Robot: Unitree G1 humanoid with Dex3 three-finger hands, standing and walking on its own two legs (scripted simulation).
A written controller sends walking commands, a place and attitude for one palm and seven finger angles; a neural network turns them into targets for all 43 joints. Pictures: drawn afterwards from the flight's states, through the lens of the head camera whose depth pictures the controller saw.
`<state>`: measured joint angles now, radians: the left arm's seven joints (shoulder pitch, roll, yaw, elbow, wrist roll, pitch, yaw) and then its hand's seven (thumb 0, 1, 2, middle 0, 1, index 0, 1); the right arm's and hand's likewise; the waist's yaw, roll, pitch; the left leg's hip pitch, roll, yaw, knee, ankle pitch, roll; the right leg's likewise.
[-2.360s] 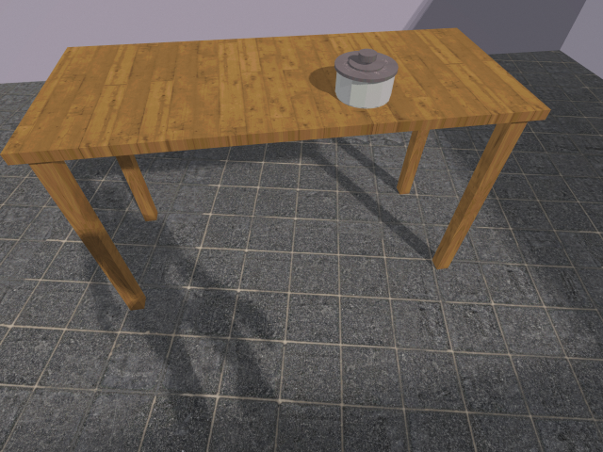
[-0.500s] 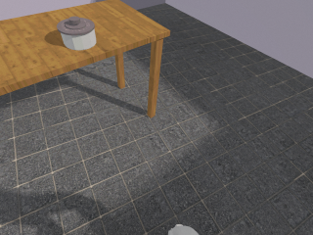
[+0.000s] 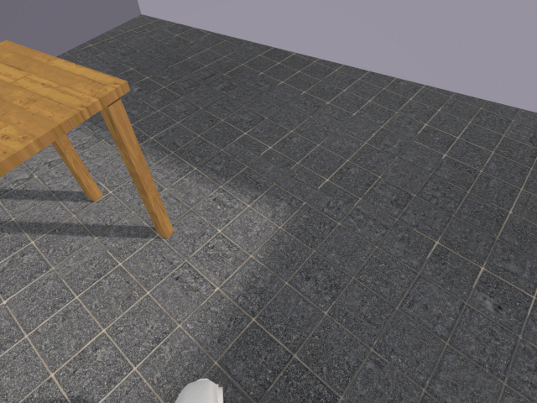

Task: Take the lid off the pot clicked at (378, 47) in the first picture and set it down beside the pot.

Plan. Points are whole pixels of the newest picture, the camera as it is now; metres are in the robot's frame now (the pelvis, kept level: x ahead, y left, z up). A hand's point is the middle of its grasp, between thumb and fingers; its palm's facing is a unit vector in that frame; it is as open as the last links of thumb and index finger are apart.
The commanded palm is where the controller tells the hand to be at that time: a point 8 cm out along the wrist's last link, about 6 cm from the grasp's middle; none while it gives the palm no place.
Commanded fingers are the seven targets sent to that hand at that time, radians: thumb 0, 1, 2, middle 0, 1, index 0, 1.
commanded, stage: walk to a spot facing it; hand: left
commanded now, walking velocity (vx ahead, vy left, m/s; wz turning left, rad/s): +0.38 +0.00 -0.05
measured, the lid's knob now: out of the picture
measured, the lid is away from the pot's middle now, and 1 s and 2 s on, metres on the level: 0.00 0.00 0.00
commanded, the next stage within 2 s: turn to face it in 0.50 s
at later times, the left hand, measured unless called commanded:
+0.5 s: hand (148, 370) +0.21 +0.23 -0.19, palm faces +0.02 -0.99 -0.13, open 7.4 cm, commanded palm none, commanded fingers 0.00 0.90 0.90 -0.20 -0.30 -0.20 -0.30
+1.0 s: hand (204, 226) +0.52 +0.17 -0.17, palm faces -0.01 -0.99 -0.17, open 7.4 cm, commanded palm none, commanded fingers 0.00 0.90 0.90 -0.20 -0.30 -0.20 -0.30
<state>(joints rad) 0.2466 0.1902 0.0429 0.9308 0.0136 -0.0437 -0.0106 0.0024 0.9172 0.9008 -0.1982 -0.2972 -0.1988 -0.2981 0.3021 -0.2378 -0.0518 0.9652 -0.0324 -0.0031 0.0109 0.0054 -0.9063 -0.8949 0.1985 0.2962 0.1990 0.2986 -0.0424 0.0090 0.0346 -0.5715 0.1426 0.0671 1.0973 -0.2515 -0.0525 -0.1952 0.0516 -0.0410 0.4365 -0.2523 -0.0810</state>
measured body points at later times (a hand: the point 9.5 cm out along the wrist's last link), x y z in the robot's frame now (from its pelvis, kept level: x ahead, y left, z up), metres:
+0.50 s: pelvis +0.24 +0.06 -0.01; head +0.24 +0.09 +0.44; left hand +0.21 +0.29 -0.18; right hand +0.30 -0.18 -0.14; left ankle +0.29 +0.13 -0.74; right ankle +0.19 -0.07 -0.64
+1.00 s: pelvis +0.39 +0.01 -0.01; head +0.42 +0.01 +0.44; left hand +0.52 +0.22 -0.15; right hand +0.31 -0.18 -0.17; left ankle +0.33 +0.12 -0.67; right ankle +0.43 -0.09 -0.74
